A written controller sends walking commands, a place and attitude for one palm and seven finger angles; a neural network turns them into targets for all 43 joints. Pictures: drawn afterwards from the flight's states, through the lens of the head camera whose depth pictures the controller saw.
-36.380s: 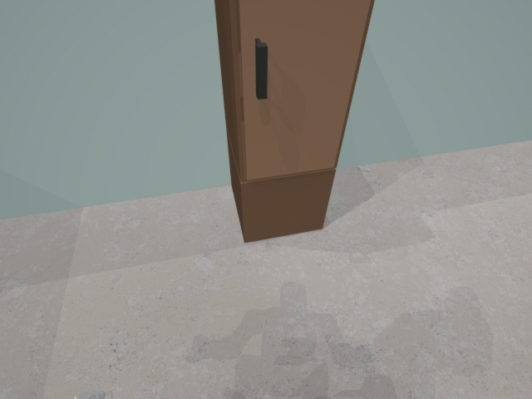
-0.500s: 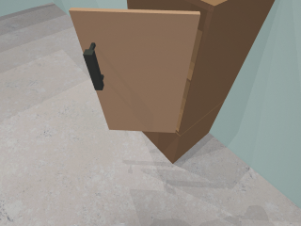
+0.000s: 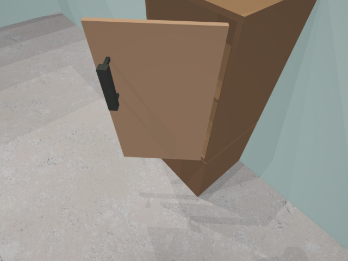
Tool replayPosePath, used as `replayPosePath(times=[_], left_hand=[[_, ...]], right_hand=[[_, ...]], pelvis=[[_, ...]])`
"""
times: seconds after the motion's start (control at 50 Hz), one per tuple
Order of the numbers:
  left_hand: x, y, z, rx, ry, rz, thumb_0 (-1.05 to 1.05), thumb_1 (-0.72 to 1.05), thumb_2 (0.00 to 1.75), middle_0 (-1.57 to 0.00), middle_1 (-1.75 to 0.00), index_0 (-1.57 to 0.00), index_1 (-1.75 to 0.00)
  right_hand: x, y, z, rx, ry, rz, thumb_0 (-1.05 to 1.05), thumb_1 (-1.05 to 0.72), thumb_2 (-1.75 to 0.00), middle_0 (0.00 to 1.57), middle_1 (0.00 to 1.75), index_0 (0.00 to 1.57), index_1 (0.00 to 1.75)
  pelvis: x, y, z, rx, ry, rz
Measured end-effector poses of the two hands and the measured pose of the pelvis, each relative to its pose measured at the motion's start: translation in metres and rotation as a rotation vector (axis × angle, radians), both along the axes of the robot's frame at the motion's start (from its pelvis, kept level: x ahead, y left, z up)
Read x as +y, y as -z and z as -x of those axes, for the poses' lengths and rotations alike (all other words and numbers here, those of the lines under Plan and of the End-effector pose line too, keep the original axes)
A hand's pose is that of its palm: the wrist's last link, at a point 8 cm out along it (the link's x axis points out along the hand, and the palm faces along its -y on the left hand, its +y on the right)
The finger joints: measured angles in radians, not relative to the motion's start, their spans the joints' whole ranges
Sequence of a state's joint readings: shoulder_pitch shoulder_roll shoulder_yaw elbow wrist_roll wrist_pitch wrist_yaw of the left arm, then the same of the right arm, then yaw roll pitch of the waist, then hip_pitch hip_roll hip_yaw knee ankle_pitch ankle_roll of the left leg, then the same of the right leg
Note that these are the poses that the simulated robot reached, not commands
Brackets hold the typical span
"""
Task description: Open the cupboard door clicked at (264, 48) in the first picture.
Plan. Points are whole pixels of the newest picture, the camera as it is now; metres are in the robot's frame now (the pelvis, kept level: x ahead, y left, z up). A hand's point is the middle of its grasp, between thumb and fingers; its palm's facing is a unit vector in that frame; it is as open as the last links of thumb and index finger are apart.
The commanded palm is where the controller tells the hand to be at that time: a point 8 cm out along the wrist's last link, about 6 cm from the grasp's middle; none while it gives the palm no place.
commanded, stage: come to a stop and stand still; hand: left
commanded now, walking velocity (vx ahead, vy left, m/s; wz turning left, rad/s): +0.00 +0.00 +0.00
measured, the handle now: (110, 84) +0.54 +0.21 +0.09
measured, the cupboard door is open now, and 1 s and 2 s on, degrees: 47 47 47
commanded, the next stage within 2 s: look again from close up in 0.18 s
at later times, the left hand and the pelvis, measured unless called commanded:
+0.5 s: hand out of the picture +0.03 +0.18 -0.16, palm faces -0.03 -0.97 -0.24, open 7.4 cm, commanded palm none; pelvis +0.00 -0.01 +0.01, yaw -1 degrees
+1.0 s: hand (105, 245) +0.16 +0.17 -0.05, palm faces +0.26 -0.95 -0.16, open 7.5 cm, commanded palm +0.11 +0.21 -0.05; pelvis +0.00 -0.04 +0.00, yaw +2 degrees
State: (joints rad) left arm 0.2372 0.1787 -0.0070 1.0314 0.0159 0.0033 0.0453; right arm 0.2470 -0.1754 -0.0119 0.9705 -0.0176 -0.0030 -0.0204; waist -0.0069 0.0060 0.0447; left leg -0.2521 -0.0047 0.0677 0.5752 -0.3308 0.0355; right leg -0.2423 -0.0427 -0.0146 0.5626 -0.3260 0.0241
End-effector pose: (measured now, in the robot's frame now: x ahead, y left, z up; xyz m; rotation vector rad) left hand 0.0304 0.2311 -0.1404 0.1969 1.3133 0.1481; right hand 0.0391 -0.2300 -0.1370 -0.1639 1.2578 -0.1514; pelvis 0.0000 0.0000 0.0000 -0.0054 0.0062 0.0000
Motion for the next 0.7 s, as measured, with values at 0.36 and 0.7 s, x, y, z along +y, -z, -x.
replayPosePath(times=[0.36, 0.7], left_hand=[[0.008, -0.016, 0.014, 0.034, 0.008, -0.036, 0.01, 0.91, 0.9, -0.2, -0.3, -0.2, -0.3], [-0.019, -0.012, -0.011, -0.001, 0.031, -0.004, 0.01, 0.91, 0.9, -0.2, -0.3, -0.2, -0.3]], right_hand=[[-0.003, 0.003, 0.004, 0.018, -0.022, -0.026, 0.0, -0.92, -0.9, 0.2, 0.29, 0.2, 0.3], [-0.029, -0.001, 0.021, 0.088, 0.005, 0.002, 0.0, -0.91, -0.9, 0.2, 0.29, 0.2, 0.3]], pelvis=[[-0.002, -0.007, 0.0, -0.014, 0.017, -0.021], [-0.023, -0.01, -0.004, -0.016, 0.018, -0.021]])
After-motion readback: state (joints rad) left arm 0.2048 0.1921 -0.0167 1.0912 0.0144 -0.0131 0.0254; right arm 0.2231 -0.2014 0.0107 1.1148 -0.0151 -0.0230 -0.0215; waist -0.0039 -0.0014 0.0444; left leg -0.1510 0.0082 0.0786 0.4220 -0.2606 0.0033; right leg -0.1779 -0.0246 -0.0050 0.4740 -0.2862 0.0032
